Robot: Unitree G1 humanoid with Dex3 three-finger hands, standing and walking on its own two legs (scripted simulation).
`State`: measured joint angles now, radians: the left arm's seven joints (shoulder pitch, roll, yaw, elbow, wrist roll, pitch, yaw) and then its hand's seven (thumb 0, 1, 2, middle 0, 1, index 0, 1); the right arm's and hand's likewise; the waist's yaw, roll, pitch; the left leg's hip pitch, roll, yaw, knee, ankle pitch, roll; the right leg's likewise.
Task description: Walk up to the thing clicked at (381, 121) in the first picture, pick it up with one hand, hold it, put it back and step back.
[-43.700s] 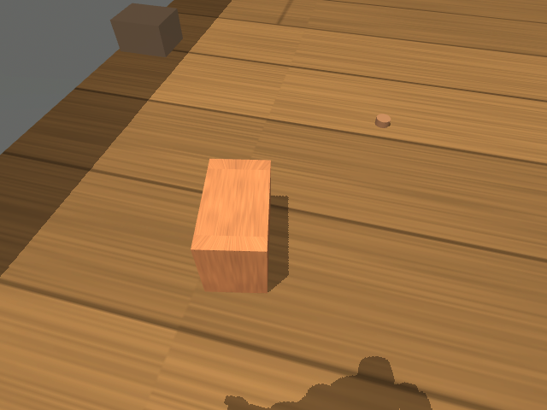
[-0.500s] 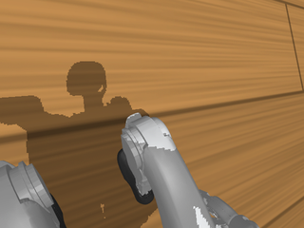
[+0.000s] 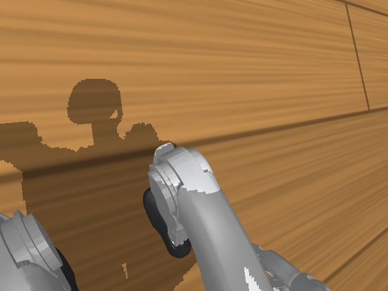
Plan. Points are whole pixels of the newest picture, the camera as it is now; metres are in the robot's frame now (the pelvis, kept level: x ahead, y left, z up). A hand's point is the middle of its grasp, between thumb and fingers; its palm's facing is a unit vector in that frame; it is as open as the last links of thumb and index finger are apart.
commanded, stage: open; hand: left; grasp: from above
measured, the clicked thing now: out of the picture +0.47 +0.30 -0.28
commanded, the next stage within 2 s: withdraw in 0.66 s
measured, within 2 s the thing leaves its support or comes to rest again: neither
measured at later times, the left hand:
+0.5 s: hand out of the picture +0.46 +0.29 -0.25, palm faces -0.45 -0.17 -0.88, open 13.4 cm
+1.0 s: hand out of the picture +0.48 +0.29 -0.22, palm faces -0.33 -0.14 -0.93, open 14.0 cm
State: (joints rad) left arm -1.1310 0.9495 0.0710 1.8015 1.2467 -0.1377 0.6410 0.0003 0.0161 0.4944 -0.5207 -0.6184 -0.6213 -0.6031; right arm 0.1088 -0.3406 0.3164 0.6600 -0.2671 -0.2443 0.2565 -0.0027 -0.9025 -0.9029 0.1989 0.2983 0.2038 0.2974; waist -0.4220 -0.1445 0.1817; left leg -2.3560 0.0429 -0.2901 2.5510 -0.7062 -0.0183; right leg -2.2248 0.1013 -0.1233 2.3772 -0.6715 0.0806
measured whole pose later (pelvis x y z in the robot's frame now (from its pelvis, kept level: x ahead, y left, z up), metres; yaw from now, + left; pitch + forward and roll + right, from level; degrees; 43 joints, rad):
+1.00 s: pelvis +0.00 -0.01 +0.01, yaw +0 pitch +29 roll -14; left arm -1.06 0.90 0.08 1.57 1.22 -0.12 0.60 0.00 -0.49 0.97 -0.09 -1.02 -0.10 -1.00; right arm 0.14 -0.33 0.29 0.66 -0.26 -0.22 0.26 0.00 -0.91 -0.90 0.20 0.30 0.20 0.30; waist -0.39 -0.12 0.15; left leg -2.34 0.04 -0.30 2.51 -0.72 -0.05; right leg -2.22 0.09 -0.14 2.35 -0.67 0.07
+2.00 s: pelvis +0.01 -0.01 +0.02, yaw +6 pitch +35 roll -9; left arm -1.02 0.74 0.05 1.30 1.15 -0.03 0.34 0.00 -0.33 0.94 -0.18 -0.86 -0.19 -0.85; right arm 0.23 -0.24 0.15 0.69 -0.14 -0.01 0.13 0.00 -0.89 -0.90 0.20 0.30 0.21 0.30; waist -0.29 0.01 -0.03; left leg -2.36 0.03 -0.18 2.41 -0.68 -0.03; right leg -2.27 0.05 -0.05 2.33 -0.69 0.07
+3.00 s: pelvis +0.06 -0.01 +0.37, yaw +16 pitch +17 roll -3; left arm 0.33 0.23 0.06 -0.01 -0.06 0.45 0.08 0.01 0.91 0.90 -0.20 -0.30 -0.20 -0.30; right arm 0.26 -0.21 0.05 0.55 0.04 -0.14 -0.16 0.01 -0.90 -0.90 0.20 0.30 0.21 0.30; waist -0.08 0.04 -0.18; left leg -0.99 0.05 -0.07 1.21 -0.52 -0.03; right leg -0.92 -0.01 -0.05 1.16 -0.53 0.02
